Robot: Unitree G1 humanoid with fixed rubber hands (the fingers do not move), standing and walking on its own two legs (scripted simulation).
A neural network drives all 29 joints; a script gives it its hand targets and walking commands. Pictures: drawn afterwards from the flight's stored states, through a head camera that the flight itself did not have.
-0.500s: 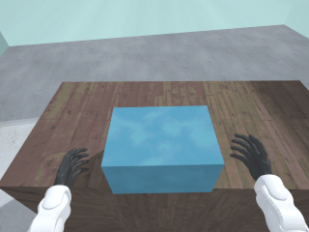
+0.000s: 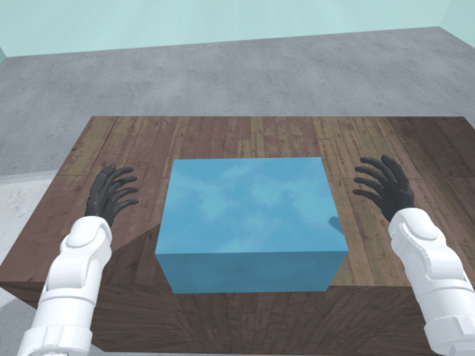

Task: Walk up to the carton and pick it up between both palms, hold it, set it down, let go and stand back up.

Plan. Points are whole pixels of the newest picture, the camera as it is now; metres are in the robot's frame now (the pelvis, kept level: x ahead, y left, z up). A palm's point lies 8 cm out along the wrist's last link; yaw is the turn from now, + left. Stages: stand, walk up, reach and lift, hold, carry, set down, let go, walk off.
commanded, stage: reach and lift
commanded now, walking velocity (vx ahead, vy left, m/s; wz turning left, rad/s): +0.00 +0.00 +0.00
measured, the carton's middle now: (248, 224) +0.38 +0.01 -0.02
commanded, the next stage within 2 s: none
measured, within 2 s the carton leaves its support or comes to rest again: neither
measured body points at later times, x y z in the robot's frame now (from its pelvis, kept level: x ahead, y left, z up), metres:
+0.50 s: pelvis +0.01 +0.00 +0.00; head +0.04 +0.01 +0.45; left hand +0.38 +0.26 +0.07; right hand +0.41 -0.23 +0.08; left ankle +0.00 +0.15 -0.74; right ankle +0.02 -0.13 -0.74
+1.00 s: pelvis -0.01 +0.03 -0.02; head +0.08 +0.05 +0.42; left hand +0.37 +0.28 -0.03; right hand +0.41 -0.20 +0.02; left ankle +0.00 +0.15 -0.74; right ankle +0.02 -0.13 -0.74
